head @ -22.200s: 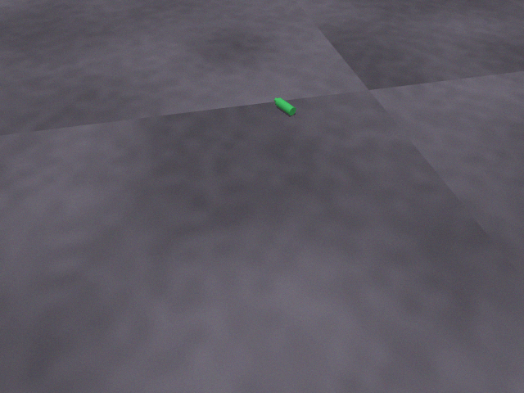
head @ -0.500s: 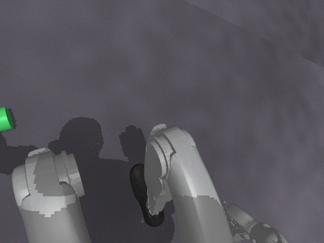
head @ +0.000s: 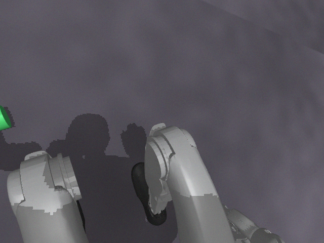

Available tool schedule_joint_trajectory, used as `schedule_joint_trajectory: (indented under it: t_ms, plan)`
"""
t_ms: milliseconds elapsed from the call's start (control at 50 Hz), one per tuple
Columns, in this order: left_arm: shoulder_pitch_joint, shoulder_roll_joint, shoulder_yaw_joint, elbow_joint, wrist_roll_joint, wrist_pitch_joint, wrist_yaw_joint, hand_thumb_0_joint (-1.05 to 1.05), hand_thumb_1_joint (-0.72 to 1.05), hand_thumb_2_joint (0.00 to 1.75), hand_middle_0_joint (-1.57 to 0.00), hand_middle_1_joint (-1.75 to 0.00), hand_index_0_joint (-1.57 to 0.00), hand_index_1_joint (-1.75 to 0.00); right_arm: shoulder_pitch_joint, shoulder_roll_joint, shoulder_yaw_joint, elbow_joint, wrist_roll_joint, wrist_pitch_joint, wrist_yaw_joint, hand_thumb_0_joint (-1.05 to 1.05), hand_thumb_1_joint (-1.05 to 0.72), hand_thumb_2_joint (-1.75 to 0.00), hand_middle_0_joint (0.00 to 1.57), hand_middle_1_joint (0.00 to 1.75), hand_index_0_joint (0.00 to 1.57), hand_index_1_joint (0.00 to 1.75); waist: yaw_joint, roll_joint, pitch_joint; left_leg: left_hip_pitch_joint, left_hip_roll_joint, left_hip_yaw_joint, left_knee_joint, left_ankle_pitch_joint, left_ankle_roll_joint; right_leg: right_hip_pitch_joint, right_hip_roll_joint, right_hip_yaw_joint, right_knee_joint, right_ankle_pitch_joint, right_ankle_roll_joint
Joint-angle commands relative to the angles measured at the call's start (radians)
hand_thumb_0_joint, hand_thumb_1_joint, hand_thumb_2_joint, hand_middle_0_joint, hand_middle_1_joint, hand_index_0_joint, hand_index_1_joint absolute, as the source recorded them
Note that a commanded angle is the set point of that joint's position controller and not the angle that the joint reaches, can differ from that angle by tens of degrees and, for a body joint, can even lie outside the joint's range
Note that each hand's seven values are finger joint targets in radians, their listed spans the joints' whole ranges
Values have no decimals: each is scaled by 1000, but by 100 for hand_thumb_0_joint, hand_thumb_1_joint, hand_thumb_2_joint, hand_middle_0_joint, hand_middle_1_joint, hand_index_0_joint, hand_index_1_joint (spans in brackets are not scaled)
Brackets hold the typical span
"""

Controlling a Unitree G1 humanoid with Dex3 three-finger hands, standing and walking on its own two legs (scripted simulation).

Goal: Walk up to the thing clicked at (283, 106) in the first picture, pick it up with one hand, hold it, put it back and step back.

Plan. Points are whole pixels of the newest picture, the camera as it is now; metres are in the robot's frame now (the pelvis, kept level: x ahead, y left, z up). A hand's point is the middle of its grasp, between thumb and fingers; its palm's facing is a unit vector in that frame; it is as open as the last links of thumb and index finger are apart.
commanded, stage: settle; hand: left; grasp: from above
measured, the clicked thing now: out of the picture +0.39 +0.35 -0.27
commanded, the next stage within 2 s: lift in 0.70 s
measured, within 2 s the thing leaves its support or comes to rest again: leaves its support in 0.10 s
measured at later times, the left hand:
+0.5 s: hand out of the picture +0.37 +0.34 -0.16, palm faces -0.43 -0.12 -0.89, open 8.6 cm
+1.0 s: hand out of the picture +0.37 +0.34 -0.10, palm faces -0.43 -0.12 -0.89, open 8.6 cm
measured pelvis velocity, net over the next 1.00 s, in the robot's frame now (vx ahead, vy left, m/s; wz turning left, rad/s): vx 0.00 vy -0.01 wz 0.13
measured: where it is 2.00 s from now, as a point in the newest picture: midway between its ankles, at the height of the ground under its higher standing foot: (117, 222)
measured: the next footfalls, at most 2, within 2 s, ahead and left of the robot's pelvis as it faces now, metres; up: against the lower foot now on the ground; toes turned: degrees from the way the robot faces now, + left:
none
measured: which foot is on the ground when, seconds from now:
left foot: down 0.00-1.00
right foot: down 0.00-1.00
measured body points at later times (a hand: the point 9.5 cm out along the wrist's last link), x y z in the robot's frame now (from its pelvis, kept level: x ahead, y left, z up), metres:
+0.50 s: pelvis +0.00 +0.00 +0.03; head +0.21 +0.09 +0.41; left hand +0.39 +0.34 -0.10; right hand +0.13 -0.25 -0.08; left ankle +0.06 +0.12 -0.26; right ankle +0.11 -0.11 -0.26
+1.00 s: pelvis +0.00 -0.01 +0.06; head +0.20 +0.07 +0.45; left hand +0.39 +0.34 -0.05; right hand +0.10 -0.27 -0.06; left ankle +0.06 +0.12 -0.26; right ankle +0.11 -0.11 -0.26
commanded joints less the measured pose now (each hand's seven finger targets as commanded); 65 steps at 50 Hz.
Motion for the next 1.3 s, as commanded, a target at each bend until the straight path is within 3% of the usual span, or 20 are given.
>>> schedule_joint_trajectory:
  t_ms: [0, 20, 40, 80, 120, 140, 180, 200, 220, 260, 320, 480, 520, 660, 700, 740, 820, 860, 980, 1280]
  plan:
    - [-198, 249, 10, -131, -21, -2, 27, 0, 72, 39, -108, -37, -110, -35, 152, -304, -100, -13, 11, -4, -15, 0, -90, -90, 20, 30, 20, 30, 4, 457, -675, 440, 12, 93, -278, 217, 10, 358, 31, -47, -201, 223, -57]
    - [-202, 271, 37, -170, -16, -6, 29, 0, 70, 42, -107, -40, -109, -38, 169, -312, -110, -3, 7, -4, -15, 0, -90, -90, 20, 30, 20, 30, 6, 481, -700, 463, 12, 93, -288, 231, 6, 363, 31, -55, -202, 234, -58]
    - [-204, 221, -4, -197, -22, -7, 20, 0, 70, 43, -107, -39, -109, -38, 154, -295, -111, -2, 15, -5, -13, 0, -90, -90, 20, 30, 20, 30, 18, 491, -717, 477, 15, 91, -285, 235, 4, 355, 33, -49, -198, 238, -60]
    - [-201, 237, 18, -226, -23, -9, 18, 0, 72, 39, -108, -38, -110, -36, 168, -302, -125, -4, 21, -9, -10, 0, -90, -90, 20, 30, 20, 30, 13, 501, -725, 482, 11, 89, -289, 228, 3, 337, 25, -55, -191, 234, -60]
    - [-167, 224, 38, -316, -32, -1, 11, 0, 71, 40, -108, -38, -110, -36, 178, -287, -148, 19, 37, 2, -10, 0, -90, -90, 20, 30, 20, 30, 65, 552, -796, 529, 10, 94, -322, 250, -6, 335, 26, -50, -197, 242, -67]
    - [-156, 200, 33, -326, -36, 6, 3, 0, 73, 43, -110, -38, -111, -37, 174, -283, -161, 18, 45, 6, -10, 0, -90, -90, 20, 30, 20, 30, 68, 564, -805, 539, 9, 96, -327, 251, -9, 311, 21, -49, -194, 242, -68]
    - [-150, 146, 3, -349, -36, 25, -16, 0, 71, 43, -107, -41, -109, -39, 183, -270, -180, 23, 63, 19, -8, 0, -90, -90, 20, 30, 20, 30, 74, 574, -815, 540, 8, 104, -342, 260, -10, 290, 20, -41, -194, 252, -72]
    - [-165, 121, -23, -321, -32, 38, -28, 0, 73, 41, -108, -40, -110, -38, 185, -266, -187, 27, 66, 23, -4, 0, -90, -90, 20, 30, 20, 30, 53, 538, -765, 507, 6, 107, -337, 234, -5, 259, 18, -39, -198, 235, -69]
    - [-185, 117, -12, -373, -38, 45, -38, 0, 73, 39, -107, -39, -110, -37, 198, -270, -201, 31, 75, 32, -10, 0, -90, -90, 20, 30, 20, 30, 70, 531, -796, 517, 3, 110, -353, 248, -2, 263, 16, -35, -218, 243, -68]
    - [-193, 48, -65, -339, -46, 64, -70, 0, 72, 39, -108, -38, -110, -36, 202, -257, -209, 32, 87, 40, -10, 0, -90, -90, 20, 30, 20, 30, 57, 518, -762, 511, -1, 111, -371, 223, 0, 228, 8, -27, -222, 219, -69]
    - [-186, 1, -88, -371, -68, 83, -110, 0, 67, 40, -105, -40, -107, -39, 211, -242, -221, 31, 108, 56, -21, 0, -90, -90, 20, 30, 20, 30, 78, 463, -802, 506, -5, 116, -397, 208, 10, 249, 6, -13, -256, 210, -69]
    - [-228, 22, -90, -390, -65, 74, -201, 0, 59, 45, -101, -44, -102, -43, 206, -204, -222, 3, 131, 105, -63, 0, -91, -90, 20, 30, 20, 30, 86, 341, -790, 438, -27, 162, -396, 187, 34, 314, 0, 35, -316, 179, -63]
    - [-230, 62, -59, -404, -62, 62, -211, 0, 60, 44, -101, -45, -102, -44, 214, -200, -222, -4, 129, 114, -77, 0, -91, -90, 20, 30, 20, 30, 92, 301, -801, 404, -31, 173, -385, 176, 43, 346, -2, 55, -339, 153, -59]
    - [-229, 86, -30, -457, -50, 41, -217, 0, 55, 43, -96, -45, -97, -43, 219, -185, -240, -13, 134, 150, -127, 0, -91, -90, 20, 30, 20, 30, 123, 338, -865, 469, -33, 183, -430, 157, 32, 341, -10, 69, -358, 110, -71]
    - [-230, 48, -61, -468, -47, 44, -228, 0, 55, 48, -97, -43, -97, -43, 224, -179, -247, -15, 139, 158, -138, 0, -91, -90, 20, 30, 20, 30, 117, 372, -868, 501, -33, 183, -451, 151, 28, 322, -13, 66, -357, 112, -75]
    - [-239, 57, -48, -499, -49, 48, -230, 0, 55, 52, -98, -44, -97, -45, 233, -187, -254, -11, 144, 162, -147, 0, -90, -90, 20, 30, 20, 30, 126, 378, -878, 530, -32, 178, -470, 162, 25, 307, -19, 56, -355, 131, -73]
    - [-221, 22, -68, -487, -62, 58, -247, 0, 65, 52, -108, -41, -107, -42, 253, -175, -261, -9, 152, 174, -159, 0, -92, -91, 20, 30, 20, 30, 122, 357, -884, 536, -33, 180, -487, 179, 28, 313, -22, 57, -368, 155, -74]
    - [-216, 50, -43, -528, -80, 65, -260, 0, 66, 51, -109, -39, -108, -40, 260, -175, -270, -14, 159, 180, -169, 0, -91, -91, 20, 30, 20, 30, 146, 361, -917, 546, -36, 187, -506, 166, 30, 334, -27, 69, -385, 137, -76]
    - [-158, 36, -53, -637, -123, 91, -342, 0, 65, 52, -108, -40, -107, -41, 275, -165, -296, -34, 188, 200, -184, 0, -91, -91, 20, 30, 20, 30, 171, 361, -977, 619, -38, 188, -564, 202, 31, 408, -33, 79, -424, 181, -75]
    - [36, -46, -94, -915, -174, 126, -454, 0, 62, 55, -105, -44, -104, -45, 243, -126, -327, -117, 251, 251, -256, 0, -92, -91, 20, 30, 20, 30, 204, 284, -924, 753, -36, 174, -779, 127, 34, 563, -26, 109, -634, 106, -66]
